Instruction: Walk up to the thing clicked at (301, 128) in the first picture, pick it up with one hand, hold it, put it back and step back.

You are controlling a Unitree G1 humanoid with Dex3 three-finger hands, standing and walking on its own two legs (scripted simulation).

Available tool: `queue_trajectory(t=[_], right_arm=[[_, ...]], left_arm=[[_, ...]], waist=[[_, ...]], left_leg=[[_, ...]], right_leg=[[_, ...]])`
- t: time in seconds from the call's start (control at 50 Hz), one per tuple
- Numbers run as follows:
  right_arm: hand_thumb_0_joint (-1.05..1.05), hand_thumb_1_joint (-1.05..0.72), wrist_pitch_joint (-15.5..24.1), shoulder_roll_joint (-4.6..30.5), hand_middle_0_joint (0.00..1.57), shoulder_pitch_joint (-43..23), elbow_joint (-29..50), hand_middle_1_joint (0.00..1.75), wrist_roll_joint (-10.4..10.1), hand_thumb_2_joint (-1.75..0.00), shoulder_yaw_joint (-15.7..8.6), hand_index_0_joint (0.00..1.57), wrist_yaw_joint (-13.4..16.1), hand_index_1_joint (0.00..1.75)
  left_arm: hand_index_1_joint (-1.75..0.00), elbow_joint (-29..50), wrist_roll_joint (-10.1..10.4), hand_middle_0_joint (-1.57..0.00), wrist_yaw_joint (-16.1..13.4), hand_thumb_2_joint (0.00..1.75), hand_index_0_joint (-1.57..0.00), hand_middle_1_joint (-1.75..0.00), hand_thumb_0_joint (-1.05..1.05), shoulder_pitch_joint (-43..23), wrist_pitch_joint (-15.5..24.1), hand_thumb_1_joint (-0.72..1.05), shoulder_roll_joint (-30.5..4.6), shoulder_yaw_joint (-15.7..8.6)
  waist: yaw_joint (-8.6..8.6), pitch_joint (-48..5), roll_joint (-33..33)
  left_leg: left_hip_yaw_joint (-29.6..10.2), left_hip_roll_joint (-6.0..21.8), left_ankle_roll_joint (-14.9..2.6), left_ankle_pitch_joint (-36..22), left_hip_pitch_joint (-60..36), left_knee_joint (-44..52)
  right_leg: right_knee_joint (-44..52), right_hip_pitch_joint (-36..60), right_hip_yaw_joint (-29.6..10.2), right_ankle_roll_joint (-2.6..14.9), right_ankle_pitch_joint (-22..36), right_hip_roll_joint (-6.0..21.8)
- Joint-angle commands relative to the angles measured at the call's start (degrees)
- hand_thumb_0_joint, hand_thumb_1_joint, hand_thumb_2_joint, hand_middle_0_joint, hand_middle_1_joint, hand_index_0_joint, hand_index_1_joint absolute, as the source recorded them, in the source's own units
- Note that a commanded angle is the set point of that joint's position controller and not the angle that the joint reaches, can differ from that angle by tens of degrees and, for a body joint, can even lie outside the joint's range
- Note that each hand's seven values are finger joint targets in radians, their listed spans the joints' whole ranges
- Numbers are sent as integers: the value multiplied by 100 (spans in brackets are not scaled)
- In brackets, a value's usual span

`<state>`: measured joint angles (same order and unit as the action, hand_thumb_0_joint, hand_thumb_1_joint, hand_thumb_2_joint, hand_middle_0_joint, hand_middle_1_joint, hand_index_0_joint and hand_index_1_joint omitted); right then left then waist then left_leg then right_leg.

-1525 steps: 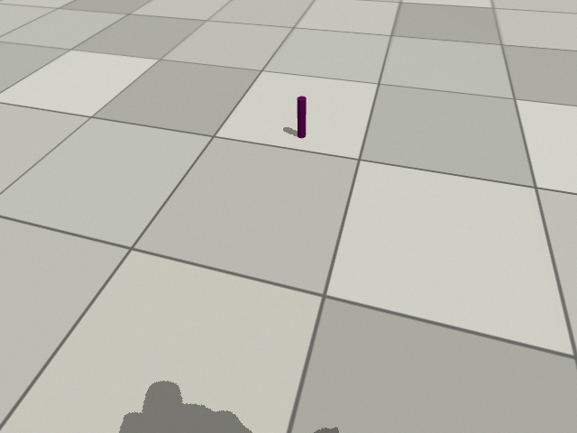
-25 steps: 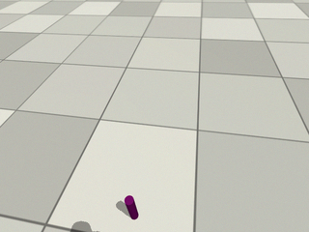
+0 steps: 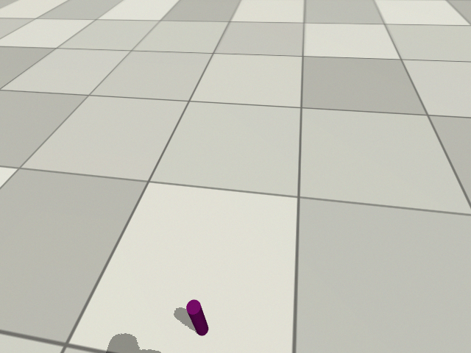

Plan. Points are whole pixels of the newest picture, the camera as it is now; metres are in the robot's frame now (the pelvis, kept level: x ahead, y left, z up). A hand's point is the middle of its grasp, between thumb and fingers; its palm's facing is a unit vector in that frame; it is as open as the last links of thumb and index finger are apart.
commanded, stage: stand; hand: left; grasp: from the side
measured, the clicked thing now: (198, 318) +0.41 +0.19 -0.66
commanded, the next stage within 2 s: step back in 0.32 s
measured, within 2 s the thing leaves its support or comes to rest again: neither
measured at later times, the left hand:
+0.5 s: hand out of the picture +0.08 +0.27 -0.16, palm faces -0.02 -0.93 -0.37, open 7.4 cm
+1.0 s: hand out of the picture +0.02 +0.29 -0.18, palm faces -0.12 -0.92 -0.38, open 7.4 cm
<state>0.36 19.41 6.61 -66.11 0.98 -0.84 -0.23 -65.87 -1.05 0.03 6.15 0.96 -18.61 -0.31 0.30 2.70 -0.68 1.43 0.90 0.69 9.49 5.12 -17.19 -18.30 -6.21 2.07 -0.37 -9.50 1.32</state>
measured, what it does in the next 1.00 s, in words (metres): walks backwards: right foot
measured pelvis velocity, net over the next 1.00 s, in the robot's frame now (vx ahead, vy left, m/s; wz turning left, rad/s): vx -0.11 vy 0.03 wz -0.09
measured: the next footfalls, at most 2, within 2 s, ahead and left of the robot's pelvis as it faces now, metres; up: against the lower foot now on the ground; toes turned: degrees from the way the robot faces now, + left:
right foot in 1.00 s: -0.10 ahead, -0.09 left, +0.00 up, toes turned -1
left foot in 1.32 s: -0.16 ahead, +0.15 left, +0.00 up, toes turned -4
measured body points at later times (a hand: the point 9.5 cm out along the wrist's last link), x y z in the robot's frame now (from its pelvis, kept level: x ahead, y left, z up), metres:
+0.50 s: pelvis -0.02 +0.01 -0.01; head +0.02 +0.00 +0.44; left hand +0.08 +0.32 -0.14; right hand +0.06 -0.31 -0.14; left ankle -0.02 +0.12 -0.74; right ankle +0.01 -0.12 -0.75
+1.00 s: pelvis -0.11 +0.03 -0.03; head -0.04 +0.03 +0.41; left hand +0.02 +0.33 -0.15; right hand -0.03 -0.29 -0.15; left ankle -0.05 +0.13 -0.75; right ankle -0.14 -0.09 -0.75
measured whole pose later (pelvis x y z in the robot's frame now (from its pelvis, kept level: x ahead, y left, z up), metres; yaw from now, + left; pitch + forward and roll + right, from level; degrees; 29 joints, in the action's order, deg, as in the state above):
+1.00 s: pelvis -0.11 +0.03 -0.03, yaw -5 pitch -2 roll -1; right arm -1.8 21.4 6.4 -49.4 1.0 -2.6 0.5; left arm -50.4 -1.5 -0.2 7.1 -2.3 -21.1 -4.1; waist 0.7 11.0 -0.5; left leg 4.1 1.3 -2.3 16.1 22.0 -39.8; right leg -37.6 -14.1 -3.5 0.3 -21.6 -2.0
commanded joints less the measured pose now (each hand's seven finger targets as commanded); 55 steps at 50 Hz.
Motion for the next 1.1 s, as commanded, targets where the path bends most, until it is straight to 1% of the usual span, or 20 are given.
queue_trajectory(t=[0.0, 0.28, 0.3, 0.36, 0.46, 0.5, 0.52, 0.54, 0.56, 0.58, 0.6, 0.62, 0.68, 0.84, 0.9, 0.96, 0.98, 1.0, 1.02, 1.08], right_arm=[[0, -90, 120, 1136, 20, -218, 298, 30, -8, -90, -181, 20, 88, 30], [0, -90, 100, 1158, 20, -244, 315, 30, -10, -90, -183, 20, 84, 30], [0, -90, -4, 1452, 20, -411, 459, 30, -30, -90, -299, 20, 61, 30], [0, -90, -79, 1280, 20, -134, 670, 30, -117, -90, -328, 20, 52, 30], [0, -90, -270, 1186, 20, 338, 968, 30, -70, -90, -427, 20, -5, 30], [0, -90, -248, 1217, 20, 442, 1058, 30, -88, -90, -456, 20, -19, 30], [0, -90, -215, 1195, 20, 495, 1109, 30, -56, -90, -459, 20, -14, 30], [0, -90, -170, 1327, 20, 534, 1124, 30, -4, -90, -485, 20, 7, 30], [0, -90, -130, 1662, 20, 441, 1196, 30, 100, -90, -575, 20, 27, 30], [0, -90, -71, 1934, 20, 381, 1279, 30, 157, -90, -634, 20, 37, 30], [0, -90, -50, 2169, 20, 435, 1396, 30, 102, -90, -704, 20, 59, 30], [0, -90, -55, 2079, 20, 334, 1465, 30, 95, -90, -697, 20, 92, 30], [0, -90, -35, 1632, 20, -202, 1735, 30, 89, -90, -579, 20, 216, 30], [0, -90, -55, 1678, 20, 435, 1906, 30, 45, -90, -643, 20, 257, 30], [0, -90, -100, 1717, 20, 163, 2019, 30, 43, -90, -616, 20, 219, 30], [0, -90, -163, 1626, 20, -17, 2020, 30, -52, -90, -548, 20, 166, 30], [0, -90, -157, 1441, 20, 2, 2072, 30, -85, -90, -480, 20, 140, 30], [0, -90, -174, 1250, 20, -255, 2124, 30, -105, -90, -473, 20, 165, 30], [0, -90, -224, 1369, 20, -239, 2039, 30, -58, -90, -533, 20, 205, 30], [0, -90, -210, 1382, 20, 291, 1815, 30, -151, -90, -490, 20, 193, 30]], left_arm=[[-30, 333, 26, -20, -105, 90, -20, -30, 0, -223, 114, 90, -1226, -207], [-30, 374, 35, -20, -103, 90, -20, -30, 0, -204, 105, 90, -1236, -195], [-30, 536, 142, -20, -109, 90, -20, -30, 0, -250, 40, 90, -1720, -496], [-30, 787, 144, -20, -135, 90, -20, -30, 0, -119, -4, 90, -1754, -589], [-30, 1438, -36, -20, -142, 90, -20, -30, 0, -697, -117, 90, -1914, -672], [-30, 1581, -42, -20, -148, 90, -20, -30, 0, -789, -156, 90, -1757, -615], [-30, 1623, -49, -20, -150, 90, -20, -30, 0, -753, -190, 90, -1698, -580], [-30, 1654, 7, -20, -138, 90, -20, -30, 0, -734, -248, 90, -1620, -549], [-30, 1745, 83, -20, -132, 90, -20, -30, 0, -658, -300, 90, -1370, -507], [-30, 1769, 100, -20, -155, 90, -20, -30, 0, -503, -350, 90, -1162, -479], [-30, 1779, 65, -20, -209, 90, -20, -30, 0, -396, -379, 90, -1233, -500], [-30, 1731, 43, -20, -246, 90, -20, -30, 0, -458, -393, 90, -1290, -515], [-30, 1654, 111, -20, -245, 90, -20, -30, 0, 26, -401, 90, -1364, -506], [-30, 2057, 24, -20, -166, 90, -20, -30, 0, -50, -322, 90, -1335, -639], [-30, 1986, 2, -20, -121, 90, -20, -30, 0, 272, -258, 90, -1280, -665], [-30, 1776, -90, -20, -113, 90, -20, -30, 0, 800, -168, 90, -1342, -713], [-30, 1856, -143, -20, -118, 90, -20, -30, 0, 814, -125, 90, -1669, -803], [-30, 1962, -47, -20, -83, 90, -20, -30, 0, 496, -165, 90, -2159, -900], [-30, 2231, -133, -20, -102, 90, -20, -30, 0, 139, -119, 90, -2251, -909], [-30, 2375, -28, -20, -171, 90, -20, -30, 0, -331, -138, 90, -1646, -768]], waist=[[-23, -392, 128], [-19, -286, 77], [-35, 335, 191], [19, -457, 404], [129, -616, 1279], [170, -554, 1107], [202, -569, 1022], [202, -497, 521], [128, -444, -528], [43, -406, -1039], [171, -683, -1038], [196, -687, -893], [-175, -610, -732], [238, -587, -629], [94, -783, -694], [-147, -815, -433], [-127, -847, 345], [-245, -458, 1514], [-253, -225, 1562], [103, -64, 714]], left_leg=[[-537, 674, -122, -664, 4, 262], [-500, 686, -102, -503, 17, 280], [-553, 542, -245, -1038, 544, -361], [-294, 334, -258, -1069, 420, -1200], [-293, -214, -319, 1912, 787, -3085], [-346, -155, -346, 1576, 810, -2653], [-279, -102, -326, 936, 857, -1821], [-467, 170, -327, -641, 820, -1046], [-1400, 924, -538, -1929, 700, -534], [-2298, 1561, -894, -3083, 166, -311], [-2486, 1911, -1293, -3665, 131, -520], [-2466, 1907, -1252, -3570, 198, -499], [-1408, 1286, -1150, -3639, -92, -1024], [-1541, 1510, -1529, -2936, -446, -1136], [-1404, 1379, -1332, -1996, 26, -1298], [-1180, 1090, -827, -1026, 991, -1678], [-903, 615, -485, -206, 1760, -2236], [-219, -498, -129, 1664, 2026, -3334], [-717, -563, -61, 2696, 1891, -4610], [-1038, -818, -50, 2008, 2090, -5156]], right_leg=[[285, 98, -582, 97, 742, 674], [362, 16, -598, 116, 627, 649], [-43, -410, -749, 178, 1556, 618], [-244, -204, -942, 574, 2102, 915], [-278, -889, -1587, 1437, 1950, 1861], [-744, -899, -1248, 1232, 2053, 1561], [-1096, -693, -1068, 998, 1928, 1322], [-1556, -770, -793, 690, 1424, 931], [-2412, -1151, -466, 382, 420, 174], [-3169, -1966, -579, 251, -2132, -630], [-3930, -1971, -1086, 225, -2757, -719], [-4355, -2017, -1385, 222, -2735, -736], [-5075, -2411, -1343, 159, -1986, -670], [-3666, -2048, -914, -106, -2025, -408], [-2286, -1276, -552, 14, -1642, -247], [-707, -111, -541, 257, -90, -184], [-588, 191, -1767, 567, 374, 591], [-146, -605, -2900, 1530, 903, 1657], [-78, -1235, -3450, 1980, 1261, 2188], [-545, -1010, -1801, 1372, 1936, 1232]])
